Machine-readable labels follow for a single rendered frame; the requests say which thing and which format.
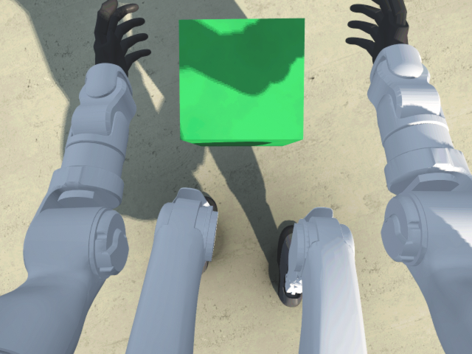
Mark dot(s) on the robot right forearm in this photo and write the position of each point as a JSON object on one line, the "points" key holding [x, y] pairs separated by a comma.
{"points": [[414, 133]]}

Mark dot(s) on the robot left hand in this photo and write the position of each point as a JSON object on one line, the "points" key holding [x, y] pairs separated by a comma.
{"points": [[109, 46]]}

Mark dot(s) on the robot right hand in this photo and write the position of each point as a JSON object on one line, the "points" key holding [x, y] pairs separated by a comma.
{"points": [[392, 27]]}

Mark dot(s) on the carton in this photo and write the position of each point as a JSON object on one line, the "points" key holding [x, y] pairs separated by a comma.
{"points": [[241, 81]]}

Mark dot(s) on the right robot upper arm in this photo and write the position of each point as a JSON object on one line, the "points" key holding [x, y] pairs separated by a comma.
{"points": [[431, 233]]}

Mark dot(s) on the left robot shin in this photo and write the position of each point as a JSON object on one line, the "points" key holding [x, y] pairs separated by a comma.
{"points": [[166, 210]]}

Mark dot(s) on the robot right thigh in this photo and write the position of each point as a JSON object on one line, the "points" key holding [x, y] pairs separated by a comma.
{"points": [[332, 320]]}

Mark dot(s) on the robot left forearm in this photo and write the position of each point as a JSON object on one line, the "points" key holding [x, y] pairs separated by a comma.
{"points": [[91, 170]]}

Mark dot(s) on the left robot upper arm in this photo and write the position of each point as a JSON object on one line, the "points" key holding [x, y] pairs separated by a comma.
{"points": [[69, 253]]}

